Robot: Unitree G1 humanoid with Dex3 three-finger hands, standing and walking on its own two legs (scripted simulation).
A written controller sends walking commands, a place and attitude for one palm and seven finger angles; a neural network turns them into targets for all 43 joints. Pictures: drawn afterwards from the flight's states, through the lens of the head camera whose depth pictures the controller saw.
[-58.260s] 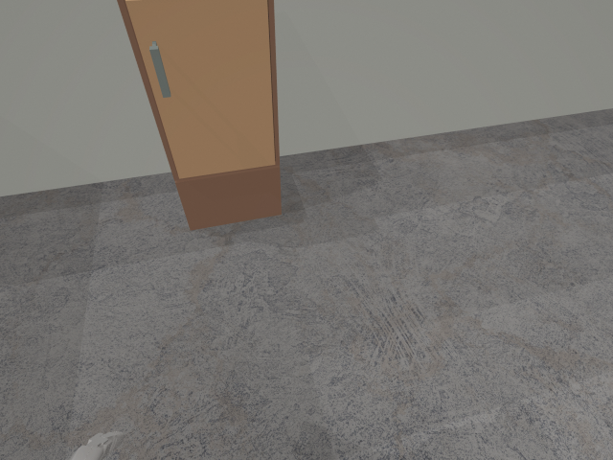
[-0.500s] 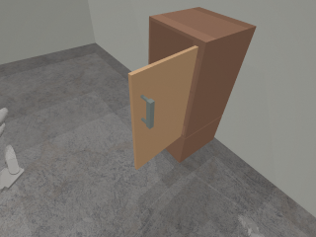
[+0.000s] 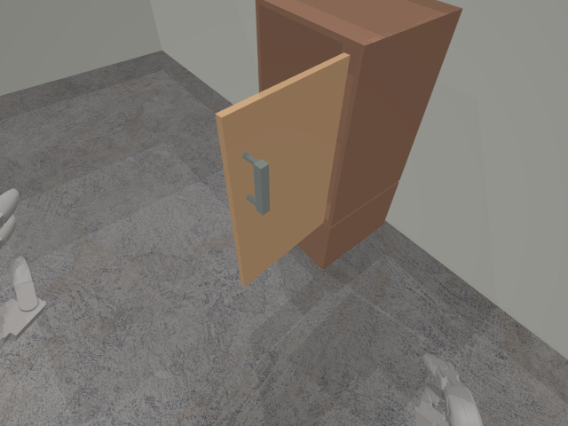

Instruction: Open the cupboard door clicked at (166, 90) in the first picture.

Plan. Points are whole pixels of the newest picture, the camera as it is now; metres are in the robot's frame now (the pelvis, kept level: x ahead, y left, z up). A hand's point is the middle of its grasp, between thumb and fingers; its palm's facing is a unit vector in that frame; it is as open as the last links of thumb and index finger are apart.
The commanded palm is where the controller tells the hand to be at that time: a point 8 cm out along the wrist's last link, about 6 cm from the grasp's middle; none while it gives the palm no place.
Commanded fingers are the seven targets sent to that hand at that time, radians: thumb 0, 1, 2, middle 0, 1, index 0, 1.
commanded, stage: let the arm hang, fingers relaxed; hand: left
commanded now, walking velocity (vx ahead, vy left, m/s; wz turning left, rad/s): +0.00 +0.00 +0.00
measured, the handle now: (255, 183) +0.59 +0.09 -0.03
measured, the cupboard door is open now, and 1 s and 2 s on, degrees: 95 95 95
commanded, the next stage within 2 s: look to check the result in 1.12 s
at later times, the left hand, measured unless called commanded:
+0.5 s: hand out of the picture -0.06 +0.21 -0.17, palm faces +0.03 -0.97 -0.23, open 7.2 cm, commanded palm none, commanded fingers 0.00 0.90 0.90 -0.20 -0.30 -0.20 -0.30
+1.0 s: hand out of the picture +0.06 +0.24 -0.15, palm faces +0.02 -0.95 -0.30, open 7.3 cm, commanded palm none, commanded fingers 0.00 0.90 0.90 -0.20 -0.30 -0.20 -0.30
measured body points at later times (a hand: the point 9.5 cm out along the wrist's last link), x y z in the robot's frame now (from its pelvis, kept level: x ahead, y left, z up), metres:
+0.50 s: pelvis -0.04 +0.00 +0.00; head -0.01 +0.01 +0.45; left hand -0.06 +0.26 -0.15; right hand -0.03 -0.26 -0.14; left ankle +0.00 +0.12 -0.74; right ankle +0.01 -0.08 -0.74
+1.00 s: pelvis -0.01 +0.02 +0.01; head +0.00 +0.01 +0.46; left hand +0.06 +0.29 -0.13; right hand +0.05 -0.25 -0.15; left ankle +0.00 +0.12 -0.74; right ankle +0.01 -0.08 -0.74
